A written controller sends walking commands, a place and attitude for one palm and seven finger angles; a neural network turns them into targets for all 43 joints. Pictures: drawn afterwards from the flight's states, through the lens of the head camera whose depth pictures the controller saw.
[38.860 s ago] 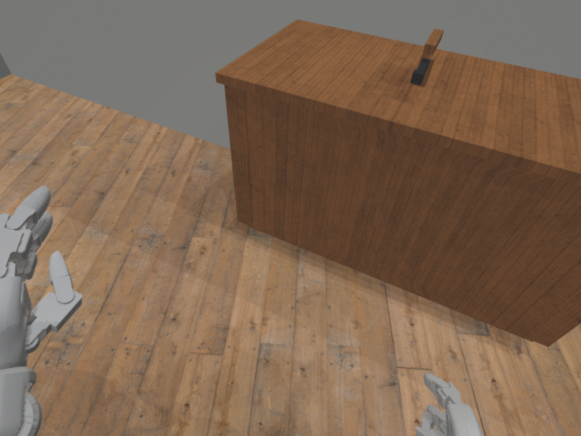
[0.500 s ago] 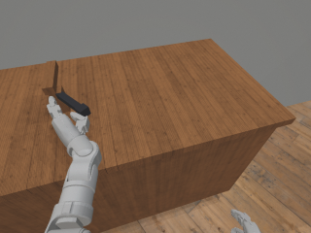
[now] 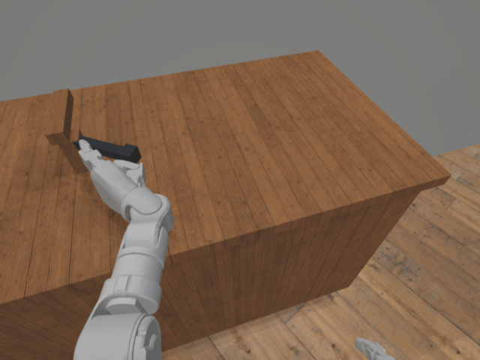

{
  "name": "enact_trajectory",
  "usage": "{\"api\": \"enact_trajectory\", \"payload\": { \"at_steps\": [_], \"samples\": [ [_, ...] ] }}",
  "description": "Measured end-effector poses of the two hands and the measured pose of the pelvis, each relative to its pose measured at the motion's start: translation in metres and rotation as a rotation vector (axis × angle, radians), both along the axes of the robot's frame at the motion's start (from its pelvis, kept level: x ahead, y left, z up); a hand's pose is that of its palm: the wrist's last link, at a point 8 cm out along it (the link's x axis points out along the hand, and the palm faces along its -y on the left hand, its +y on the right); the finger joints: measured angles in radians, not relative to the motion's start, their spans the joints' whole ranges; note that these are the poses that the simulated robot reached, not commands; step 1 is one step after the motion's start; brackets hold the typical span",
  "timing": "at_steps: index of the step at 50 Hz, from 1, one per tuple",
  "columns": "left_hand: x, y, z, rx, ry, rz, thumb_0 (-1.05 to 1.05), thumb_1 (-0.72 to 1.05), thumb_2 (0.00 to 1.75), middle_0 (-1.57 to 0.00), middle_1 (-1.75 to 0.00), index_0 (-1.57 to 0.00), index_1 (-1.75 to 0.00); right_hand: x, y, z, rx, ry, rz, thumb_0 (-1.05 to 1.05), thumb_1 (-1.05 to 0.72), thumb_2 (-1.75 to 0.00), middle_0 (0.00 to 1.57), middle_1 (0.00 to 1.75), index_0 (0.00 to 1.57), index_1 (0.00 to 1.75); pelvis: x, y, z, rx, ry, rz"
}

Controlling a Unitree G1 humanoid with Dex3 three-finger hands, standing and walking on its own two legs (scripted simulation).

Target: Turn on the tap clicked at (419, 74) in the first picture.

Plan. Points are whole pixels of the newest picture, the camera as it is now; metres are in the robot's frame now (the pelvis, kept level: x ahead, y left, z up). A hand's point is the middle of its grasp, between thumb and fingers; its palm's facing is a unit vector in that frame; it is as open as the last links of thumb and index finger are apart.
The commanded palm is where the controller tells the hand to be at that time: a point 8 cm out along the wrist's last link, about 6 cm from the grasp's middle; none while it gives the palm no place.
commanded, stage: push the lever round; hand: left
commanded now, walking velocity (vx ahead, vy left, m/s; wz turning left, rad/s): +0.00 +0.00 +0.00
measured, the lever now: (129, 155) +0.45 +0.22 +0.10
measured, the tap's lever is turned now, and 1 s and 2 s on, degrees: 53 80 82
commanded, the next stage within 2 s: lift the hand up off the lever in 0.90 s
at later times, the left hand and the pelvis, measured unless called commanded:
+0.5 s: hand (147, 159) +0.44 +0.18 +0.10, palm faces +0.82 -0.56 -0.13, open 7.7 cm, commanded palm +0.39 +0.19 +0.10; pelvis +0.00 -0.01 -0.01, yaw +1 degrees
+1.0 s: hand (153, 146) +0.48 +0.18 +0.10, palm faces +0.82 -0.56 -0.13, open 7.9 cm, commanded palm +0.42 +0.19 +0.10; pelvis +0.01 -0.01 -0.01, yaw +0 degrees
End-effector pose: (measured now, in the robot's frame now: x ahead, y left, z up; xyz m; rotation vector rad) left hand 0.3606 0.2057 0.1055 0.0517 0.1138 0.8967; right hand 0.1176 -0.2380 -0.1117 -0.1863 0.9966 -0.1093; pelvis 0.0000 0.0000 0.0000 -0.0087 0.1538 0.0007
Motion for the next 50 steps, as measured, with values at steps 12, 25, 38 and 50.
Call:
{"api": "enact_trajectory", "payload": {
  "at_steps": [12,25,38,50],
  "samples": [
    [0.007,-0.003,0.0,0.001,0.017,0.048,0.0,0.91,0.91,-0.16,-0.15,-0.15,-0.15,0.001,-0.009,-0.002,-0.007,0.013,0.008,0.01,-0.91,-0.9,0.2,0.3,0.2,0.3,0.001,-0.005,-0.002,-0.001,0.014,0.009],
    [0.024,-0.01,0.001,0.003,0.043,0.083,0.01,0.92,0.91,-0.16,-0.15,-0.15,-0.15,-0.007,-0.009,-0.01,0.007,0.042,0.014,0.01,-0.91,-0.9,0.2,0.3,0.2,0.3,0.001,-0.008,-0.005,0.002,0.046,0.012],
    [0.041,-0.013,0.003,0.008,0.049,0.081,0.01,0.92,0.91,-0.16,-0.15,-0.14,-0.14,-0.034,-0.013,-0.016,0.01,0.108,-0.015,0.01,-0.91,-0.9,0.2,0.3,0.2,0.3,0.003,-0.009,-0.006,0.003,0.067,0.008],
    [0.059,-0.014,0.003,-0.001,0.05,0.084,0.02,0.91,0.91,-0.16,-0.15,-0.12,-0.14,-0.05,-0.019,-0.017,-0.003,0.152,-0.041,0.01,-0.91,-0.9,0.2,0.3,0.2,0.3,0.006,-0.009,-0.007,0.004,0.091,0.002]
  ]
}}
